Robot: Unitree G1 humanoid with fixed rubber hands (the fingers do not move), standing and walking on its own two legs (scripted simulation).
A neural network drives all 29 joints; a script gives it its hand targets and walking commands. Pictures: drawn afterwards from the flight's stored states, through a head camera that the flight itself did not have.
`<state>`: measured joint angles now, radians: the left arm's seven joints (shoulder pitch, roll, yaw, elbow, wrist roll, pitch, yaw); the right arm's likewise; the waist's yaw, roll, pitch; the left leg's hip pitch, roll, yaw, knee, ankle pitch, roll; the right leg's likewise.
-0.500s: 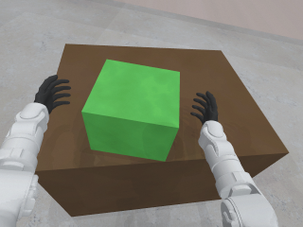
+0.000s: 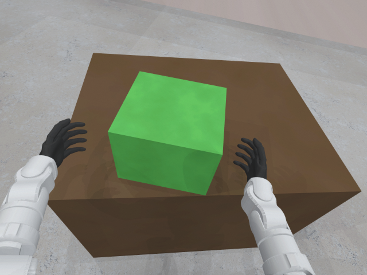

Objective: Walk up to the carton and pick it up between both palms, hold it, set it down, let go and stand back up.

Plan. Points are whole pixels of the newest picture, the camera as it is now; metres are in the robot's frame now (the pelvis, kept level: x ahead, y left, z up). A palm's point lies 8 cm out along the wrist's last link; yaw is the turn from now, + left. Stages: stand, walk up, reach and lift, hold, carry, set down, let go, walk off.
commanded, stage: set down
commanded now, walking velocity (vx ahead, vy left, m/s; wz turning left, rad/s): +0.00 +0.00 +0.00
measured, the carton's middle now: (172, 132) +0.49 +0.00 -0.02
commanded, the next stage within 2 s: none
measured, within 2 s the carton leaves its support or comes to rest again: neither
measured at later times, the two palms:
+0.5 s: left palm (38, 197) +0.27 +0.28 +0.02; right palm (253, 204) +0.25 -0.17 +0.02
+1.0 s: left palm (31, 235) +0.21 +0.28 -0.01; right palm (250, 228) +0.21 -0.16 -0.01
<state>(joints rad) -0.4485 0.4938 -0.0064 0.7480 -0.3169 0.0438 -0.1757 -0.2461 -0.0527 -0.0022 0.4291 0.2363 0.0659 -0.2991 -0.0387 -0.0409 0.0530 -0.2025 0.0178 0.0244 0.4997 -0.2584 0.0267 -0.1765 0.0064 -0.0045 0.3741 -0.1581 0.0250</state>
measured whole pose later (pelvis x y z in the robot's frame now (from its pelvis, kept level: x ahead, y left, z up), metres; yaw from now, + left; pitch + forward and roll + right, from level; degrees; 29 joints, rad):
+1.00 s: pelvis +0.02 +0.00 +0.00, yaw +1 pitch -7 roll -3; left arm 0.17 0.50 -0.03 0.33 -0.33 -0.14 -0.19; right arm 0.29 0.02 0.05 0.23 0.15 -0.17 -0.29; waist 0.06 -0.02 0.15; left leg -0.11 0.03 0.02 0.55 -0.32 0.02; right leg -0.08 0.02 -0.01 0.42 -0.22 0.02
